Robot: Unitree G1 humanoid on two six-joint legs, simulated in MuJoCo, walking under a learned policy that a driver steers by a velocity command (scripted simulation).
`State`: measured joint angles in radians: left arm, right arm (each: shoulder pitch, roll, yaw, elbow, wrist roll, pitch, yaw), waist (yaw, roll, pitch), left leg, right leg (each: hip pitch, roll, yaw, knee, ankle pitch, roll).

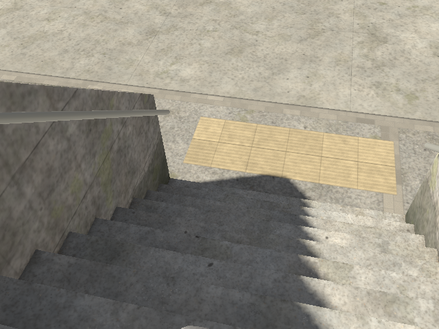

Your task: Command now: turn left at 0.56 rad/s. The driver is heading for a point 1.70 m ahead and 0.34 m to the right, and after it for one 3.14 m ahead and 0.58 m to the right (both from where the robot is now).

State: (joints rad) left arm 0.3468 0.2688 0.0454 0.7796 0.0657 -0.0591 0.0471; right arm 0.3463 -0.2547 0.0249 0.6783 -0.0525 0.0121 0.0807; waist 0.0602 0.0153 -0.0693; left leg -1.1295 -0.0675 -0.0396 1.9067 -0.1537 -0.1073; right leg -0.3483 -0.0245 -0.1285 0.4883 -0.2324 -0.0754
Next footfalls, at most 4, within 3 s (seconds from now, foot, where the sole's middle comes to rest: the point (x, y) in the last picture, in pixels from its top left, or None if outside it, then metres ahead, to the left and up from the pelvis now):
0.22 left None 0.07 0.15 -0.78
0.72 right None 0.03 -0.15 -0.78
1.44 left None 0.14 0.10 -0.78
1.86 right None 0.30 -0.06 -0.98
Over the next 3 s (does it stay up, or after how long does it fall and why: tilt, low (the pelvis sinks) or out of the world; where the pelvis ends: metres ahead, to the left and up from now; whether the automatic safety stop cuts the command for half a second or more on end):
stays up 0.84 -0.16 -0.71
